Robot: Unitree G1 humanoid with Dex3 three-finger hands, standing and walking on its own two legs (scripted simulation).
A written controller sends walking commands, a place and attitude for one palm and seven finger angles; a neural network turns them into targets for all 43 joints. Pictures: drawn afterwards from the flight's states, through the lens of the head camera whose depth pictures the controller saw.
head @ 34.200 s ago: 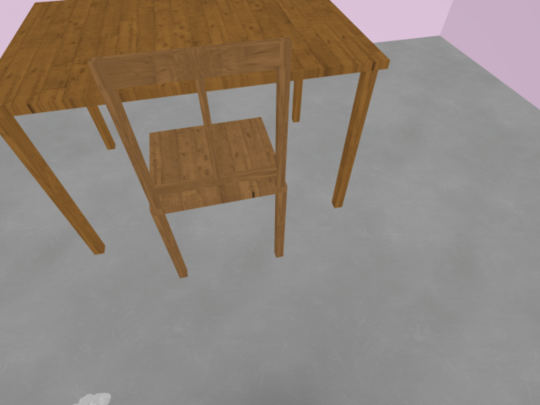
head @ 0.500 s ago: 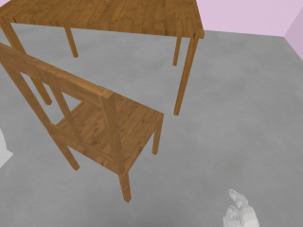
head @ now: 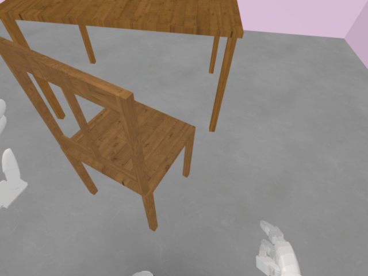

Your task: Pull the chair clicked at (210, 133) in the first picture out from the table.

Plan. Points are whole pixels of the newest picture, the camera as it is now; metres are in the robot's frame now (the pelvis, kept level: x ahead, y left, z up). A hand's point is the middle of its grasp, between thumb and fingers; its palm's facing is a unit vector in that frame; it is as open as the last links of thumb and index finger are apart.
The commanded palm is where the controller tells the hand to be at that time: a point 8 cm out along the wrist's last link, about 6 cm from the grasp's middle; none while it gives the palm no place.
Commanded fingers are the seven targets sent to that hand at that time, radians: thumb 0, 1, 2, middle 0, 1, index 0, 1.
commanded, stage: step back with the hand held close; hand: left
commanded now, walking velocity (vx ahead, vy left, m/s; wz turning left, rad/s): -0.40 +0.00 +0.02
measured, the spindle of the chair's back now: (84, 127) +0.51 +0.36 -0.07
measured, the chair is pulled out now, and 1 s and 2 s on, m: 0.45 0.45 0.45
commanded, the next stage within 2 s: stop stepping back and stand still in 0.10 s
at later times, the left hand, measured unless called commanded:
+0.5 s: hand out of the picture +0.09 +0.22 +0.18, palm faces +0.45 -0.78 -0.44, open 7.4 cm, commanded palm +0.04 +0.27 +0.18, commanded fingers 0.00 0.90 0.90 -0.20 -0.30 -0.20 -0.30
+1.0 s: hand out of the picture +0.05 +0.23 +0.17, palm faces +0.50 -0.75 -0.43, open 7.4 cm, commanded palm -0.01 +0.27 +0.18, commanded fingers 0.00 0.90 0.90 -0.20 -0.30 -0.20 -0.30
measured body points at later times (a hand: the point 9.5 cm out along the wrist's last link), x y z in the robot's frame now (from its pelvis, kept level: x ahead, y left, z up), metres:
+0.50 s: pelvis -0.10 -0.03 +0.00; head -0.12 -0.03 +0.45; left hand +0.06 +0.26 +0.20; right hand +0.04 -0.28 -0.09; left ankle -0.07 +0.09 -0.71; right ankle -0.03 -0.12 -0.73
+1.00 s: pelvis -0.13 -0.04 +0.00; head -0.15 -0.04 +0.45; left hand +0.02 +0.27 +0.19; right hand +0.02 -0.28 -0.09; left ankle -0.11 +0.07 -0.73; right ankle -0.08 -0.13 -0.73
